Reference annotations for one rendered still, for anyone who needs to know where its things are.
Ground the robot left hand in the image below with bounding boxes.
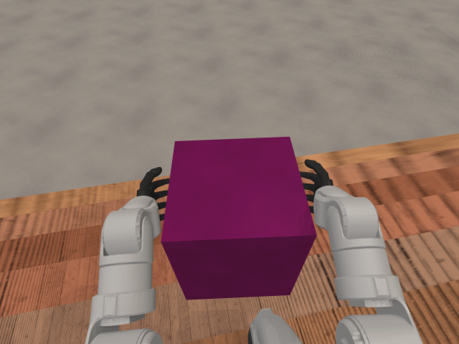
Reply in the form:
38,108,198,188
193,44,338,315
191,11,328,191
136,167,170,221

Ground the robot left upper arm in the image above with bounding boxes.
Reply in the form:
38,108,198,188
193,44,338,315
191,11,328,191
91,328,163,344

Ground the robot right upper arm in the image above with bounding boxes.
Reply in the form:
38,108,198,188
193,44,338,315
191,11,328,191
336,313,422,344

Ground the right robot thigh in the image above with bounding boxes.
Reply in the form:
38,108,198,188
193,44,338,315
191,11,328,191
250,314,303,344

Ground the right robot forearm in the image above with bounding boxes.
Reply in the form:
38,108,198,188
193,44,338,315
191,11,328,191
313,186,423,344

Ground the carton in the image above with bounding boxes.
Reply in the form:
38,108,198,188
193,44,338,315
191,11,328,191
161,137,317,300

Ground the left robot forearm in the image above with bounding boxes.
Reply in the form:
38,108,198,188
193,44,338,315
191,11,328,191
85,196,161,344

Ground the robot right shin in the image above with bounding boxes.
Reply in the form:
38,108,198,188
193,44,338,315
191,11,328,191
255,308,273,320

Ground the robot right hand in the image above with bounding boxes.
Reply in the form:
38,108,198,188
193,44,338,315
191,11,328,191
299,159,333,214

